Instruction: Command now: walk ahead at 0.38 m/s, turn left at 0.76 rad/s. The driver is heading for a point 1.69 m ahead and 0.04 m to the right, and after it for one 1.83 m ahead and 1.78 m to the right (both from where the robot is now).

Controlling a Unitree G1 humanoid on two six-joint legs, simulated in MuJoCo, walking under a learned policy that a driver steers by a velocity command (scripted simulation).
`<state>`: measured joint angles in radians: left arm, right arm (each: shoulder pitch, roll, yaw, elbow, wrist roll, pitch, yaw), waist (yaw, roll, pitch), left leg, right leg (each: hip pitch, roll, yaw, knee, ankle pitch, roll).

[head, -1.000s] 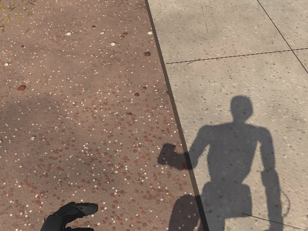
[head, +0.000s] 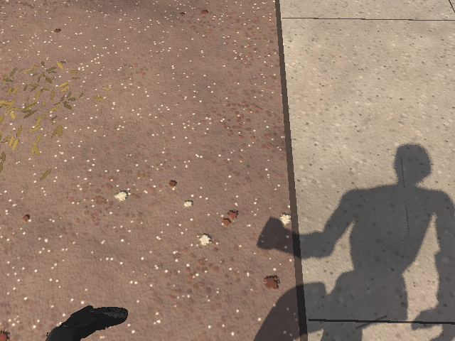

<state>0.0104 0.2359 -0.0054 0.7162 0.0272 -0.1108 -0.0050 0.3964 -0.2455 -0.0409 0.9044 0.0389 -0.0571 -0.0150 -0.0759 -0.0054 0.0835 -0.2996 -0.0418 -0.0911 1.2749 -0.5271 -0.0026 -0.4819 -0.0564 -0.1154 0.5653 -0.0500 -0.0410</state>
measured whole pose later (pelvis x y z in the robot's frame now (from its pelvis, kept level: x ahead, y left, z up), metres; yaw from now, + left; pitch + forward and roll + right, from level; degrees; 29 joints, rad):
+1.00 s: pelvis +0.21 -0.03 +0.02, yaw +2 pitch +3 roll +3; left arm 0.29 0.29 0.09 0.81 -0.01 0.01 0.02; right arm 0.04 -0.30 -0.10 0.71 -0.01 0.02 -0.06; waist 0.04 0.03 0.03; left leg -0.60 -0.04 -0.05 1.09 -0.39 -0.04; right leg -0.27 0.02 0.06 0.50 -0.28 -0.05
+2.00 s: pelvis +0.29 -0.02 +0.02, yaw -8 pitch +3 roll -1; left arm 0.34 0.29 0.08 0.70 0.03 -0.07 0.03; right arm 0.21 -0.33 -0.10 0.68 -0.01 0.03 0.06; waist 0.03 0.00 -0.04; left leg -0.66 0.10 0.01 1.05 -0.23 -0.03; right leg -0.03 -0.08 -0.19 0.29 -0.29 0.04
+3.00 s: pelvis +1.10 +0.23 +0.01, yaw +3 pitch +2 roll +0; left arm 0.55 0.29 0.07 0.90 -0.01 -0.07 -0.02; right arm -0.07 -0.25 0.07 0.58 -0.04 -0.08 0.04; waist 0.15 0.00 0.02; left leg -0.66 0.08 -0.09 0.60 0.03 -0.03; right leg 0.07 0.13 0.23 0.26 -0.34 -0.11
